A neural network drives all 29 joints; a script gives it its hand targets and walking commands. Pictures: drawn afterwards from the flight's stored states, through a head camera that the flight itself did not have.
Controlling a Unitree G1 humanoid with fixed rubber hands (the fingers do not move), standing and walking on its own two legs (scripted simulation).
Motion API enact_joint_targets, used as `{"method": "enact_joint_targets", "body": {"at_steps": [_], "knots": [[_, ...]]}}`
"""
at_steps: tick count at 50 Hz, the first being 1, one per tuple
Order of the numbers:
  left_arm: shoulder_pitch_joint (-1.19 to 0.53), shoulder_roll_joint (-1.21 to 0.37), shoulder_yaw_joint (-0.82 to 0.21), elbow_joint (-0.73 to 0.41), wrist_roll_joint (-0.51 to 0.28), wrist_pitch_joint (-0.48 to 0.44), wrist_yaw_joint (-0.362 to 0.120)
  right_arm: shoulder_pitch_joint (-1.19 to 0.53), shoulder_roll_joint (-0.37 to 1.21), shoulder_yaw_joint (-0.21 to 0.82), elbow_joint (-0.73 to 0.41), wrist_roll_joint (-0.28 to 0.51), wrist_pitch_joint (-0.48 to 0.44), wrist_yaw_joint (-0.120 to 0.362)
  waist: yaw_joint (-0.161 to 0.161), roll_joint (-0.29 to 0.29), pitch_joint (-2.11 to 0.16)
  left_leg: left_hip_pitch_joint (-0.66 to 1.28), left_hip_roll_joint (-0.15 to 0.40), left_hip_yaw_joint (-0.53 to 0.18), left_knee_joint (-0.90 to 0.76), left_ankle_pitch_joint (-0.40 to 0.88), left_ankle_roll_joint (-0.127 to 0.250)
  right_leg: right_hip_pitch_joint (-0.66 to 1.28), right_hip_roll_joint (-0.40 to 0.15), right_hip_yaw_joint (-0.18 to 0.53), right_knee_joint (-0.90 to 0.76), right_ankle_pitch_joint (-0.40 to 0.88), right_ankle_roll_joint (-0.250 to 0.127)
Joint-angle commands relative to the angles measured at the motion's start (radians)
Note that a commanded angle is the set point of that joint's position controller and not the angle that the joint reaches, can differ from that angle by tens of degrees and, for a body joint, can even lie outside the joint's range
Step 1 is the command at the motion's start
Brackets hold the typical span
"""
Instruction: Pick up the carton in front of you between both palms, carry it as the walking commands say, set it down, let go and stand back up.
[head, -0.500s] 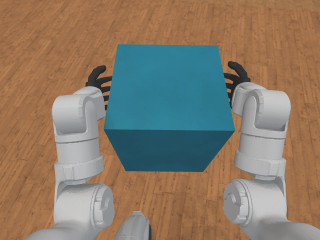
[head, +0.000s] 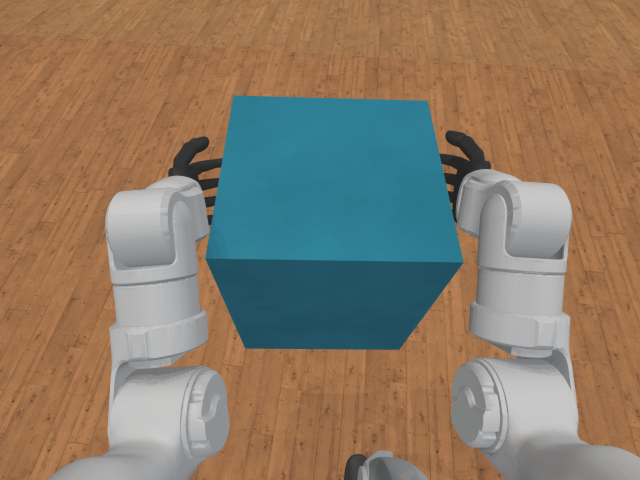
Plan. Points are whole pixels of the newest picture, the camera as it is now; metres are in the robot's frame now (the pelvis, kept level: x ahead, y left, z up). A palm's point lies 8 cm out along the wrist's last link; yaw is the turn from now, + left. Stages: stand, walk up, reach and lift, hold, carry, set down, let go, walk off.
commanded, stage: carry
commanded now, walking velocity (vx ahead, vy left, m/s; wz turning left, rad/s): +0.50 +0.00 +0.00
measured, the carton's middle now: (326, 238) +0.38 -0.01 +0.10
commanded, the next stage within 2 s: none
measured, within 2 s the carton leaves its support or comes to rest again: neither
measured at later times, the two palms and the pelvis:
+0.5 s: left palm (195, 44) +0.68 +0.17 +0.20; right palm (398, 42) +0.67 -0.13 +0.20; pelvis +0.30 +0.03 +0.04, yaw +0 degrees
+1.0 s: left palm out of the picture +0.95 +0.17 +0.22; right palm out of the picture +0.98 -0.13 +0.23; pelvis +0.59 -0.01 +0.08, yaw +0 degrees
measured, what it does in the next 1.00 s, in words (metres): climbs: left foot, then right foot 0.03 m higher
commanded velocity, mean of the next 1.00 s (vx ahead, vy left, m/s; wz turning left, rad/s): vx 0.50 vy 0.00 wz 0.00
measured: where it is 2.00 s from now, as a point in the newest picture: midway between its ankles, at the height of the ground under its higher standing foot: (299, 186)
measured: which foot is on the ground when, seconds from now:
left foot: down 0.00-0.00, up 0.02-0.38, down 0.40-0.82, up 0.84-1.00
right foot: down 0.00-0.42, up 0.44-0.80, down 0.82-1.00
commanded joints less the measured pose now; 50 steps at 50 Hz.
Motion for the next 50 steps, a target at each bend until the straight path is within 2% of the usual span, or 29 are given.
{"method": "enact_joint_targets", "body": {"at_steps": [1,2,3,4,5,7,11,14,17,18,20,21,22,23,25,26,28,33,35,38,39,40,41,42,43,44,46,48,50], "knots": [[-0.670,-0.954,-0.615,0.048,-0.392,-0.021,-0.206,-0.695,1.029,0.634,0.009,0.417,0.021,0.270,0.118,-0.089,-0.683,-0.240,0.041,-0.003,0.494,0.570,0.015,0.863,-0.214,0.400,-0.176,-0.179,-0.127],[-0.690,-0.978,-0.608,0.069,-0.401,-0.030,-0.213,-0.722,1.041,0.621,0.015,0.403,0.022,0.274,0.143,-0.341,-0.661,-0.532,-0.127,-0.048,0.725,0.015,-0.005,0.997,-0.354,0.783,-0.269,0.088,-0.254],[-0.709,-1.001,-0.620,0.039,-0.426,-0.031,-0.222,-0.737,1.055,0.616,0.035,0.391,0.018,0.271,0.128,-0.261,-0.611,-0.649,-0.074,-0.138,0.881,0.003,0.031,1.003,-0.339,0.737,-0.215,0.216,-0.264],[-0.756,-1.049,-0.638,0.001,-0.462,-0.035,-0.230,-0.730,1.061,0.601,0.027,0.384,0.013,0.265,0.134,-0.154,-0.572,-0.693,-0.049,-0.134,0.929,0.035,0.042,0.950,-0.312,0.626,-0.163,0.357,-0.245],[-0.812,-1.082,-0.653,-0.048,-0.495,-0.040,-0.237,-0.729,1.067,0.595,0.015,0.377,0.009,0.257,0.126,-0.062,-0.551,-0.702,-0.020,-0.137,0.895,0.081,0.046,0.898,-0.295,0.538,-0.152,0.372,-0.206],[-0.906,-1.121,-0.674,-0.126,-0.551,-0.046,-0.243,-0.730,1.067,0.575,-0.016,0.359,0.003,0.235,0.099,-0.078,-0.542,-0.663,0.005,-0.131,0.798,0.125,0.049,0.822,-0.266,0.448,-0.200,0.265,-0.158],[-0.919,-1.101,-0.676,-0.198,-0.574,-0.038,-0.240,-0.719,1.030,0.577,-0.077,0.331,0.002,0.198,0.100,-0.119,-0.529,-0.681,0.013,-0.073,0.644,0.124,0.034,0.791,-0.260,0.364,-0.252,0.196,-0.182],[-0.865,-1.057,-0.672,-0.169,-0.553,-0.021,-0.238,-0.690,0.991,0.590,-0.079,0.317,0.015,0.185,0.104,-0.145,-0.498,-0.589,0.024,-0.050,0.398,0.205,0.025,0.731,-0.232,0.260,-0.263,0.228,-0.165],[-0.802,-1.023,-0.660,-0.078,-0.517,-0.009,-0.243,-0.664,0.974,0.597,-0.019,0.316,0.028,0.197,0.102,-0.167,-0.457,-0.433,-0.036,0.054,0.177,0.251,0.035,0.680,-0.205,0.167,-0.234,0.354,-0.125],[-0.787,-1.016,-0.652,-0.046,-0.506,-0.008,-0.245,-0.666,0.977,0.596,0.009,0.319,0.031,0.206,0.091,-0.175,-0.452,-0.358,-0.067,0.093,0.123,0.257,0.046,0.660,-0.203,0.143,-0.199,0.405,-0.108],[-0.775,-1.017,-0.636,0.019,-0.488,-0.006,-0.247,-0.641,0.994,0.581,0.088,0.329,0.028,0.224,-0.005,-0.106,-0.540,0.046,-0.109,0.136,0.001,0.317,0.077,0.517,-0.153,0.029,0.063,0.558,-0.028],[-0.771,-1.015,-0.627,0.045,-0.477,-0.007,-0.248,-0.626,0.997,0.570,0.113,0.336,0.023,0.232,-0.048,0.011,-0.630,0.313,0.079,-0.172,-0.037,0.146,0.136,0.300,-0.117,0.027,0.281,0.283,0.026],[-0.776,-1.031,-0.610,0.062,-0.467,-0.007,-0.250,-0.642,0.993,0.562,0.138,0.336,0.012,0.238,-0.050,0.297,-0.657,0.496,0.307,-0.662,-0.132,0.217,0.276,-0.005,0.038,0.046,0.520,-0.149,0.068],[-0.807,-1.035,-0.601,0.068,-0.455,-0.012,-0.248,-0.657,1.030,0.564,0.126,0.350,0.007,0.245,-0.058,0.274,-0.603,0.516,0.316,-0.753,-0.153,0.378,0.309,-0.170,0.059,0.139,0.700,-0.294,0.047],[-0.810,-1.051,-0.581,0.063,-0.442,-0.023,-0.237,-0.765,1.096,0.598,0.033,0.420,-0.001,0.257,-0.062,0.053,-0.544,0.438,0.282,-0.547,-0.054,0.632,0.281,-0.249,-0.004,0.173,0.797,-0.247,0.021],[-0.805,-1.056,-0.572,0.051,-0.434,-0.026,-0.228,-0.823,1.124,0.620,-0.027,0.456,-0.008,0.261,-0.048,0.028,-0.529,0.385,0.262,-0.477,-0.063,0.618,0.247,-0.242,-0.026,0.181,0.750,-0.206,0.017],[-0.801,-1.047,-0.559,0.012,-0.420,-0.030,-0.205,-0.901,1.153,0.642,-0.112,0.505,-0.013,0.261,-0.026,0.057,-0.538,0.337,0.240,-0.407,-0.103,0.496,0.210,-0.203,-0.040,0.166,0.670,-0.182,0.019],[-0.771,-0.982,-0.563,-0.058,-0.380,-0.023,-0.160,-0.874,1.099,0.647,-0.175,0.521,0.004,0.253,-0.037,0.087,-0.508,0.323,0.232,-0.302,-0.159,0.462,0.239,-0.234,-0.056,0.107,0.443,-0.160,0.046],[-0.739,-0.959,-0.571,-0.038,-0.363,-0.014,-0.159,-0.820,1.075,0.645,-0.134,0.499,0.014,0.253,-0.038,0.107,-0.487,0.281,0.211,-0.225,-0.167,0.540,0.214,-0.149,-0.052,0.079,0.282,-0.087,0.045],[-0.705,-0.953,-0.582,0.026,-0.356,-0.008,-0.175,-0.761,1.057,0.636,-0.044,0.465,0.021,0.262,-0.025,0.133,-0.450,0.229,0.175,-0.115,-0.128,0.712,0.163,0.022,0.020,-0.035,0.072,-0.058,0.024],[-0.699,-0.960,-0.582,0.054,-0.359,-0.008,-0.183,-0.746,1.058,0.629,-0.010,0.454,0.020,0.265,-0.004,0.140,-0.458,0.202,0.164,-0.077,-0.063,0.855,0.140,0.133,0.063,-0.081,0.009,-0.050,0.011],[-0.688,-0.973,-0.581,0.091,-0.364,-0.010,-0.192,-0.733,1.061,0.622,0.023,0.445,0.019,0.268,0.043,0.120,-0.501,0.152,0.140,-0.010,0.077,0.989,0.102,0.329,0.100,-0.128,-0.082,0.009,-0.006],[-0.672,-0.982,-0.578,0.126,-0.373,-0.015,-0.201,-0.722,1.065,0.618,0.049,0.434,0.016,0.271,0.096,0.084,-0.584,0.017,0.119,0.020,0.240,0.932,0.054,0.606,0.060,-0.065,-0.091,0.008,-0.036],[-0.660,-0.984,-0.568,0.137,-0.376,-0.024,-0.210,-0.729,1.075,0.609,0.065,0.423,0.015,0.276,0.125,-0.087,-0.673,-0.259,0.047,0.006,0.482,0.568,0.009,0.864,-0.194,0.378,-0.173,-0.234,-0.129],[-0.695,-1.003,-0.566,0.135,-0.389,-0.037,-0.216,-0.763,1.088,0.601,0.058,0.413,0.013,0.280,0.143,-0.341,-0.638,-0.552,-0.119,-0.037,0.708,0.014,-0.013,0.985,-0.350,0.777,-0.279,0.010,-0.250],[-0.724,-1.024,-0.582,0.092,-0.415,-0.039,-0.223,-0.779,1.096,0.599,0.068,0.404,0.008,0.277,0.127,-0.255,-0.585,-0.667,-0.071,-0.131,0.865,-0.004,0.024,0.984,-0.342,0.749,-0.232,0.133,-0.263],[-0.830,-1.093,-0.625,-0.019,-0.487,-0.048,-0.232,-0.763,1.096,0.581,0.040,0.394,-0.001,0.259,0.125,-0.056,-0.543,-0.711,-0.014,-0.137,0.896,0.072,0.043,0.880,-0.300,0.554,-0.160,0.315,-0.213],[-0.919,-1.124,-0.654,-0.112,-0.547,-0.051,-0.235,-0.748,1.084,0.560,0.000,0.375,-0.003,0.235,0.097,-0.078,-0.545,-0.669,0.010,-0.134,0.802,0.113,0.046,0.809,-0.269,0.455,-0.203,0.206,-0.161],[-0.935,-1.122,-0.664,-0.168,-0.571,-0.049,-0.234,-0.739,1.062,0.560,-0.039,0.358,-0.002,0.213,0.092,-0.108,-0.543,-0.666,0.009,-0.099,0.746,0.108,0.041,0.779,-0.264,0.415,-0.232,0.155,-0.167]]}}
